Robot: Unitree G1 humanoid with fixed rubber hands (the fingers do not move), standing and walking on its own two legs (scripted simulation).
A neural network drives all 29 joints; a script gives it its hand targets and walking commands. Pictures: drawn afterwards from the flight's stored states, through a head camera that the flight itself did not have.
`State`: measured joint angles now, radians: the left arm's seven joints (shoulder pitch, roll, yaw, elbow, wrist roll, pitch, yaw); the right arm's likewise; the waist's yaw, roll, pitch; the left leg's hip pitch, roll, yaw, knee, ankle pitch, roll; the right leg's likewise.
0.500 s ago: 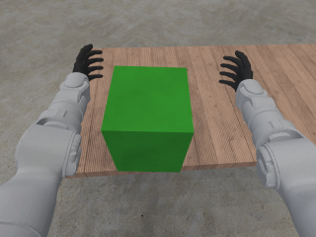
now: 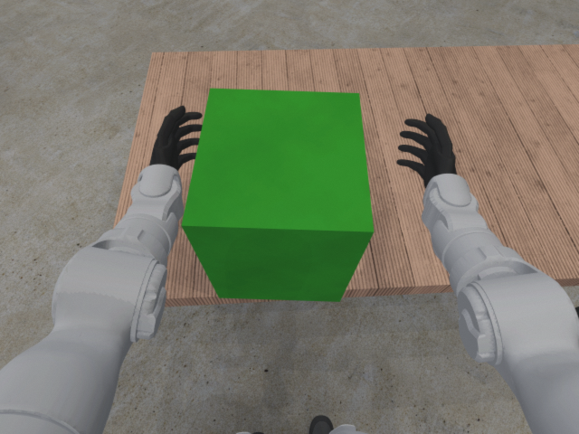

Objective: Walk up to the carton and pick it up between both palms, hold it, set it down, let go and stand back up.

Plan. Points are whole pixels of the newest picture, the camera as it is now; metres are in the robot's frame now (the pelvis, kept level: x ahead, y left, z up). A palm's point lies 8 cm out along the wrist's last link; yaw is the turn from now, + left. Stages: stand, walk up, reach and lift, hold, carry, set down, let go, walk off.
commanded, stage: reach and lift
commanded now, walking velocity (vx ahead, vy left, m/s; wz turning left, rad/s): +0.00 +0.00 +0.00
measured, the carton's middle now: (281, 206) +0.43 +0.02 +0.01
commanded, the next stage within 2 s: none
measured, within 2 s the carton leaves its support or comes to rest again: neither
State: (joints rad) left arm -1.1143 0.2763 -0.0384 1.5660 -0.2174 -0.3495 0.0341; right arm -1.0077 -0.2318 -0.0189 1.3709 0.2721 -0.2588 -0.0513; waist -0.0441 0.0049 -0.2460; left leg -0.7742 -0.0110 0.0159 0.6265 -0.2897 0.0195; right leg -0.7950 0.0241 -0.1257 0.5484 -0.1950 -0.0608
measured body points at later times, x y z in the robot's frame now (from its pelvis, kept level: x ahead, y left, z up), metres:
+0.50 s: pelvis -0.01 +0.00 +0.01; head +0.10 +0.02 +0.45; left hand +0.48 +0.15 +0.08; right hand +0.46 -0.15 +0.07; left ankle -0.02 +0.10 -0.72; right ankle +0.02 -0.08 -0.72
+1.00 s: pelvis +0.02 +0.01 +0.02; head +0.10 +0.02 +0.47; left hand +0.47 +0.15 +0.07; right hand +0.45 -0.14 +0.07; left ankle -0.02 +0.10 -0.72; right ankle +0.02 -0.08 -0.72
